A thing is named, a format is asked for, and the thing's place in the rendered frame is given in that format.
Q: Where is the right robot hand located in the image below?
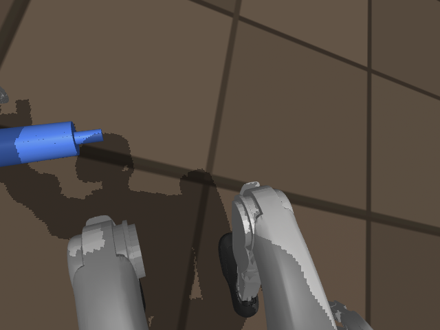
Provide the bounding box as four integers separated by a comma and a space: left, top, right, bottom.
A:
328, 300, 373, 330

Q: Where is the bottle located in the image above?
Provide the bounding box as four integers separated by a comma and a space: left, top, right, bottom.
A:
0, 121, 104, 167

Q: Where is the right robot foot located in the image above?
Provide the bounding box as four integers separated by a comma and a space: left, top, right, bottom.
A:
219, 232, 259, 318

